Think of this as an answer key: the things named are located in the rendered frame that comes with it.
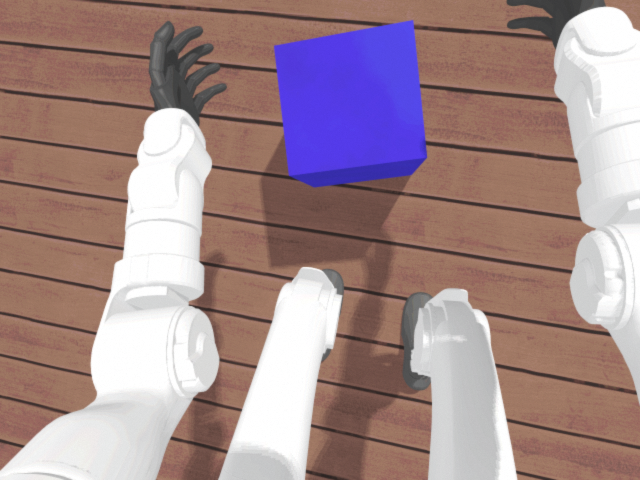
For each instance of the carton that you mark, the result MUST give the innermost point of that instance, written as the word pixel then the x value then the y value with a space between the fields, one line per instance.
pixel 351 105

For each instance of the right robot upper arm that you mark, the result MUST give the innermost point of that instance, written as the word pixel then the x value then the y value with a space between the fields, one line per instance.
pixel 605 287

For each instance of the left robot hand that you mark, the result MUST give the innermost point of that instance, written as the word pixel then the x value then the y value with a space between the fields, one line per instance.
pixel 169 88

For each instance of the left robot forearm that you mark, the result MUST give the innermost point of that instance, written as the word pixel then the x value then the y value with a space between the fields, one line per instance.
pixel 160 265

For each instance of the left robot upper arm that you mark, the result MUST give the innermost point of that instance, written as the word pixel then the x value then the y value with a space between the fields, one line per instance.
pixel 147 366

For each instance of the right robot forearm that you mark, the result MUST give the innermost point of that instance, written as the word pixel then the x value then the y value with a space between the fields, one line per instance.
pixel 597 62

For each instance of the robot thigh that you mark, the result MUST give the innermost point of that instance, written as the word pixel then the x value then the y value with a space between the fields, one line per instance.
pixel 271 438
pixel 469 434

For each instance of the right robot hand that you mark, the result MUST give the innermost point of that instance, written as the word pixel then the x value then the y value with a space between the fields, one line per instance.
pixel 562 11

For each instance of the left robot thigh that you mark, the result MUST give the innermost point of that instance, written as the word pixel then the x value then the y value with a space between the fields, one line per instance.
pixel 271 438

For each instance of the right robot thigh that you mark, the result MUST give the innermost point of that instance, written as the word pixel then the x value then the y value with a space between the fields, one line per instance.
pixel 469 434

